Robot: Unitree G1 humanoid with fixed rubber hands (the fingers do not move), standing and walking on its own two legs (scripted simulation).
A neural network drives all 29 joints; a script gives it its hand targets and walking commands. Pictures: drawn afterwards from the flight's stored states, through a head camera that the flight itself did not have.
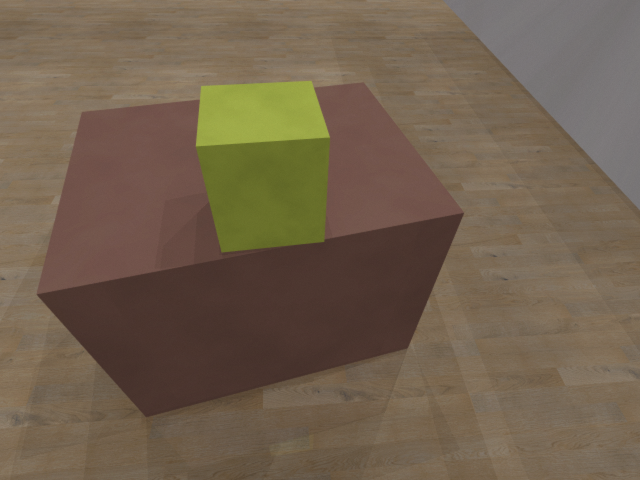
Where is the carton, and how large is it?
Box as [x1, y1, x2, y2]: [196, 81, 329, 251]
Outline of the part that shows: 311,81 201,86 196,148 221,251 323,241 329,136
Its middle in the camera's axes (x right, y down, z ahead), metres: -0.11 -0.14 +0.77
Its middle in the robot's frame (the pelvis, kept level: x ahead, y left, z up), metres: +0.69 +0.10 +0.00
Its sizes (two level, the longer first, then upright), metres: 0.210 0.200 0.250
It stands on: a pedestal, 0.66 m high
